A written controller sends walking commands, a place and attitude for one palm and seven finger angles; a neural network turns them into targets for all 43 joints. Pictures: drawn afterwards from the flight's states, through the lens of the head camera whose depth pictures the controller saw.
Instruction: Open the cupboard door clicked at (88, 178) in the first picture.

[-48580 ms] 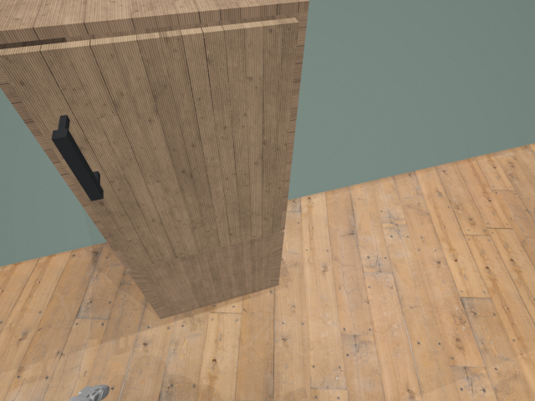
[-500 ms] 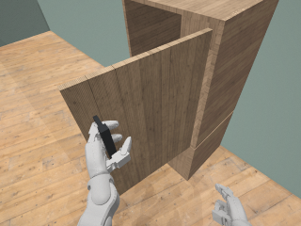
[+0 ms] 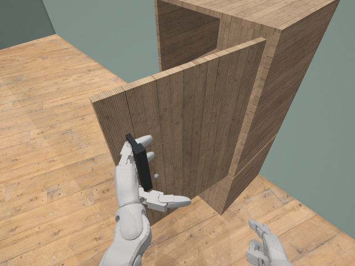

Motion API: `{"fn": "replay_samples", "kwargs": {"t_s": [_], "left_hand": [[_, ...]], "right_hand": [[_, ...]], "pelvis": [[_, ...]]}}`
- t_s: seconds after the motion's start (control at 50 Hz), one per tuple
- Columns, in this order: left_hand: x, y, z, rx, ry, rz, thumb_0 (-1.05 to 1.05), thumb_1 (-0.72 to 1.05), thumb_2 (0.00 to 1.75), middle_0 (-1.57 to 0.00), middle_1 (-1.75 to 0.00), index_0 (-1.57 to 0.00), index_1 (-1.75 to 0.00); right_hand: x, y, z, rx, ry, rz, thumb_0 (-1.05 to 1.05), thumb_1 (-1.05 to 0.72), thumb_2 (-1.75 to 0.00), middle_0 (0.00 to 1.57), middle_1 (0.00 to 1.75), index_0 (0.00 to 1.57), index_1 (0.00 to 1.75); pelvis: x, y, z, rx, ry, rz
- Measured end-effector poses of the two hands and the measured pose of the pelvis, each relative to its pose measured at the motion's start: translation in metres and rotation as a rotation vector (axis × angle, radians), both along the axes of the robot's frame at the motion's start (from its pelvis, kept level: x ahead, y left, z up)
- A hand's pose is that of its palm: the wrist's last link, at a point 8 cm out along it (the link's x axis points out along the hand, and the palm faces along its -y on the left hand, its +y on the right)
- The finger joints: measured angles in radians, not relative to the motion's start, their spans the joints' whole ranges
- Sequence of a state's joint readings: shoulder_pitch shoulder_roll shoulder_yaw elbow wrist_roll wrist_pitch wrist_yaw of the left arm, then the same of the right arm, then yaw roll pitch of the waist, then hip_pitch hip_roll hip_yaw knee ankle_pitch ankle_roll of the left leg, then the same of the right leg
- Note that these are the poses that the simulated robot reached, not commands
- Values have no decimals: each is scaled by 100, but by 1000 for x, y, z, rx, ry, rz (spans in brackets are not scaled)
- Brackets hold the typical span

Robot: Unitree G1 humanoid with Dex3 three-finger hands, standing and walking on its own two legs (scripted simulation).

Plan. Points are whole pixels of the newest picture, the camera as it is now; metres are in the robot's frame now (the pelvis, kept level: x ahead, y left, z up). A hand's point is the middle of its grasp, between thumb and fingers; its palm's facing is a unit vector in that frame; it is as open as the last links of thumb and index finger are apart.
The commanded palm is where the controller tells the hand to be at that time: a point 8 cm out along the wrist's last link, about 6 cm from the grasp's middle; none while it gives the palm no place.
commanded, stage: open thumb and fingers to let go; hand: left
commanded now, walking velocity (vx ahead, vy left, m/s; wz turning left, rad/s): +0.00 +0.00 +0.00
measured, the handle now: (138, 163) +0.30 +0.12 +0.09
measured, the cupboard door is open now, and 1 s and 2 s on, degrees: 80 81 81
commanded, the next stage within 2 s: slide the hand sideways off the handle in 0.04 s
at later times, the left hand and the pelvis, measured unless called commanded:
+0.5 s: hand (156, 192) +0.23 +0.07 +0.10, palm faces -0.11 -0.99 +0.00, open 15.9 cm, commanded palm +0.21 +0.12 +0.10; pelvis -0.01 +0.01 +0.00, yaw +0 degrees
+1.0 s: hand (127, 209) +0.20 +0.12 +0.09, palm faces +0.03 -1.00 -0.07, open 16.1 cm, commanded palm +0.16 +0.18 +0.10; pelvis +0.02 -0.02 +0.00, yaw +0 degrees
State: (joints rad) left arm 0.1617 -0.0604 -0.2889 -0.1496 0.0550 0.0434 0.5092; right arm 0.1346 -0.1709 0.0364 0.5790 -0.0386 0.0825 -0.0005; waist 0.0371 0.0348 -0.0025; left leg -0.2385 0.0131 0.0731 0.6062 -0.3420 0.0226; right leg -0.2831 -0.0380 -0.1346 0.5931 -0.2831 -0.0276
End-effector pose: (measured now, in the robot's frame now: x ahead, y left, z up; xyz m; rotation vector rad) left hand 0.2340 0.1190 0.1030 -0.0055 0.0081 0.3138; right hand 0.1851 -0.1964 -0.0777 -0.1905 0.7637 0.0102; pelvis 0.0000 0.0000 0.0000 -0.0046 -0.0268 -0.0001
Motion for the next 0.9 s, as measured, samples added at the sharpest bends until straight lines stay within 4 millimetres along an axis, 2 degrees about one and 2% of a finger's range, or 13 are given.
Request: {"fn": "replay_samples", "kwargs": {"t_s": [0.18, 0.3, 0.38, 0.46, 0.68, 0.76, 0.9], "left_hand": [[-1, 3, 0, 14, -2, -14, -1, -49, 30, -45, -67, -45, -66], [-8, 12, -1, 112, -25, -313, -1, -49, 30, -34, -49, -28, -50], [-11, 11, -1, 62, -19, -438, -1, -50, 30, -26, -40, -21, -41], [-13, 7, -1, 3, -17, -436, -1, -50, 30, -24, -36, -22, -39], [-17, 5, -1, 21, -8, -427, -1, -50, 30, -25, -36, -24, -36], [-23, 13, -3, 21, 14, -402, -1, -50, 30, -24, -35, -24, -35], [-42, 37, -9, 46, 59, -311, -1, -49, 30, -22, -33, -23, -34]], "right_hand": [[6, 12, -1, 13, 1, 34, 1, -91, -90, 20, 30, 20, 29], [-1, 14, -1, 16, -33, 39, 1, -91, -90, 20, 30, 20, 29], [-7, 13, -2, 28, -64, 23, 1, -91, -90, 20, 30, 20, 29], [-12, 12, 1, 35, -89, 12, 1, -91, -90, 20, 30, 20, 29], [-10, -4, 12, 35, -124, -19, 1, -91, -90, 20, 30, 20, 30], [-6, -14, 13, 30, -127, -38, 1, -91, -90, 20, 30, 20, 30], [2, -32, 11, 9, -132, -46, 1, -91, -90, 20, 30, 20, 29]], "pelvis": [[-3, 5, -3, -3, 1, 9], [-6, 7, -4, 0, 0, 20], [-8, 9, -4, -1, -4, 21], [-9, 9, -3, 4, 0, 11], [-2, -2, -1, 10, 6, -22], [3, -8, -1, 10, 12, -28], [12, -17, -2, 7, 29, -19]]}}
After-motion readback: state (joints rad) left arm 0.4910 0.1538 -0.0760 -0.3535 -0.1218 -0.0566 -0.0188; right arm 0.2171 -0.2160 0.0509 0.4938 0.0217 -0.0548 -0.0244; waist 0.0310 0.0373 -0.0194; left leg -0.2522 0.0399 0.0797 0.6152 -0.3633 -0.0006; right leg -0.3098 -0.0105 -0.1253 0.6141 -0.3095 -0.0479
